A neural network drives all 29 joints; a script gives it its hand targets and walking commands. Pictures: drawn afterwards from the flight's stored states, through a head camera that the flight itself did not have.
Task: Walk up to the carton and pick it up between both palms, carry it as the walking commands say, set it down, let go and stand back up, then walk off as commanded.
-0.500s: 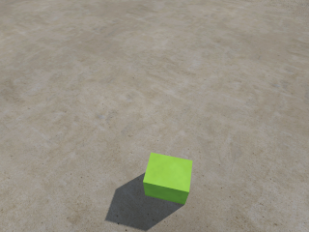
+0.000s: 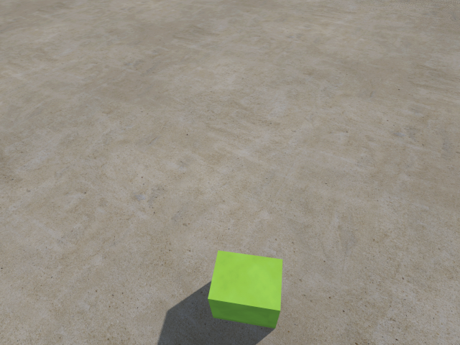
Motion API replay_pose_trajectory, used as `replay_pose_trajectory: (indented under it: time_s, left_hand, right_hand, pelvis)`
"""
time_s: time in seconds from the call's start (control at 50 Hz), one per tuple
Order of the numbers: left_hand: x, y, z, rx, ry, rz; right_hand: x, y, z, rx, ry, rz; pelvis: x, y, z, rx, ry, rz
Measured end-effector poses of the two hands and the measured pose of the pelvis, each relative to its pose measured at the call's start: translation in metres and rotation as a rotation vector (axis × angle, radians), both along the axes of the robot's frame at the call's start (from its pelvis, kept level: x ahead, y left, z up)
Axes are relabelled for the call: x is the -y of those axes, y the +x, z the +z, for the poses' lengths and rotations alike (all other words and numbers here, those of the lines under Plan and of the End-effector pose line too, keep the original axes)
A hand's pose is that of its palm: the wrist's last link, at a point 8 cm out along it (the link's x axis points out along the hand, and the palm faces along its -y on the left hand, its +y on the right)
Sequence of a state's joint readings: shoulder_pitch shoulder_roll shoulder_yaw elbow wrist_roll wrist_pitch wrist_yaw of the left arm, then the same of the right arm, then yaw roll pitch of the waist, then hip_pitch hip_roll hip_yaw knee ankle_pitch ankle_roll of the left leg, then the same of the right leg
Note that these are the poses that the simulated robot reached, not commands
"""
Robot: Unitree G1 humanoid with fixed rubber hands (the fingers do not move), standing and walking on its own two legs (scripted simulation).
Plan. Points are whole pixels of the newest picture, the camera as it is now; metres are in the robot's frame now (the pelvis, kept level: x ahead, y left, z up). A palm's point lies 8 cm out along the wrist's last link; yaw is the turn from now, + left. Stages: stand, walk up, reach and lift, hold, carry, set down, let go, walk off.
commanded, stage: walk up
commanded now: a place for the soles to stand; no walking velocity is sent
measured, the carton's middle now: (246, 289) +0.47 -0.01 -0.66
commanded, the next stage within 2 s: stand in 1.62 s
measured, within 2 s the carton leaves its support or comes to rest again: neither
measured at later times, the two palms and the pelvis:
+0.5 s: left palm out of the picture +0.13 +0.28 -0.13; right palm out of the picture +0.08 -0.21 -0.13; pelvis +0.03 +0.04 +0.00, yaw -8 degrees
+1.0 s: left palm out of the picture +0.14 +0.27 -0.12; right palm out of the picture -0.01 -0.22 -0.14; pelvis +0.02 +0.04 -0.01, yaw -15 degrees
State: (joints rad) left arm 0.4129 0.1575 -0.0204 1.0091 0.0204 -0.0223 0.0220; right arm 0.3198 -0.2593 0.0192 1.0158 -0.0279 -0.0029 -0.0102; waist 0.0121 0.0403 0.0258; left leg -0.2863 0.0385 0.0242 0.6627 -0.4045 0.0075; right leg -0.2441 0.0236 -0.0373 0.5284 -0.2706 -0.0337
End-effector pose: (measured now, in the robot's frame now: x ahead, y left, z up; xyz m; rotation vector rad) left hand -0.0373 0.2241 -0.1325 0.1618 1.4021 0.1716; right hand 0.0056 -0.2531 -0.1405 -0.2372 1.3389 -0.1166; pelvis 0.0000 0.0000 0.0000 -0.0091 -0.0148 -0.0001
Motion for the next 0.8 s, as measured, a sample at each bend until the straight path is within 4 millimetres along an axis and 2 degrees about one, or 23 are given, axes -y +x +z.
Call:
replay_pose_trajectory:
  time_s: [0.08,0.28,0.38,0.52,0.8]
  left_hand:
    - [-0.004,0.015,-0.006,-0.028,-0.039,-0.016]
    - [-0.04,0.108,-0.004,0.117,-0.01,-0.108]
    - [-0.056,0.142,0.0,0.166,0.027,-0.157]
    - [-0.059,0.166,0.003,0.207,0.046,-0.212]
    - [-0.042,0.17,0.005,0.212,0.053,-0.297]
  right_hand:
    - [-0.015,0.02,0.003,0.032,-0.002,-0.016]
    - [-0.045,0.07,0.012,0.104,0.005,-0.038]
    - [-0.048,0.081,0.012,0.141,0.0,-0.069]
    - [-0.042,0.068,0.005,0.13,-0.003,-0.136]
    - [-0.022,0.012,-0.006,0.064,-0.013,-0.233]
  pelvis:
    - [-0.01,0.013,0.0,-0.001,-0.006,-0.021]
    - [-0.033,0.032,0.004,-0.015,0.01,-0.073]
    - [-0.041,0.033,0.001,-0.016,0.019,-0.105]
    - [-0.045,0.033,-0.003,-0.012,0.031,-0.153]
    - [-0.037,0.02,-0.008,-0.006,0.042,-0.222]
